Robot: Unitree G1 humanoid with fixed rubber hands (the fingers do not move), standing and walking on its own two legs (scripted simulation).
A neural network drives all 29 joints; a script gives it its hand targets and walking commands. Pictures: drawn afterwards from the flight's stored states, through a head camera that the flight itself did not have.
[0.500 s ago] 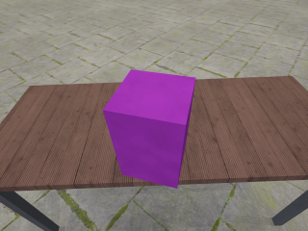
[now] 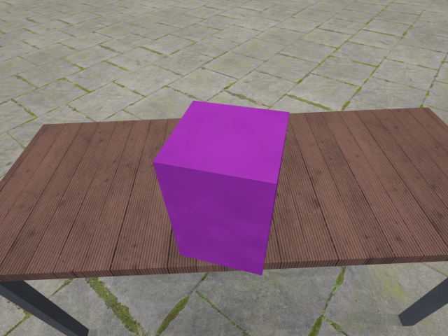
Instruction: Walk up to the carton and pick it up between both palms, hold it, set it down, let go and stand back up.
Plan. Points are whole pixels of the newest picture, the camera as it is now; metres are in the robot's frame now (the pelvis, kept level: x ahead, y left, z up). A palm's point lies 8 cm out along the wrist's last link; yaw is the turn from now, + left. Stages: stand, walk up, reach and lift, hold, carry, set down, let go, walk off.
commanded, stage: stand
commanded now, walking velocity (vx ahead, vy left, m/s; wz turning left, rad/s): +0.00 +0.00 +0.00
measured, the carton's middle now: (229, 191) +0.39 +0.01 +0.05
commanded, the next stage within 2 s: none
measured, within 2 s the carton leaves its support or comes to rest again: neither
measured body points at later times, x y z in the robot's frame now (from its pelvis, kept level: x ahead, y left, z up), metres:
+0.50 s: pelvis +0.03 +0.00 +0.00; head +0.04 +0.00 +0.45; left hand +0.04 +0.24 -0.14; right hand +0.04 -0.24 -0.15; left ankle +0.01 +0.11 -0.73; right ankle +0.08 -0.12 -0.73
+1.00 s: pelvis +0.06 +0.01 +0.01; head +0.07 +0.00 +0.46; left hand +0.08 +0.23 -0.15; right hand +0.07 -0.23 -0.15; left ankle +0.01 +0.11 -0.73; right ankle +0.08 -0.12 -0.73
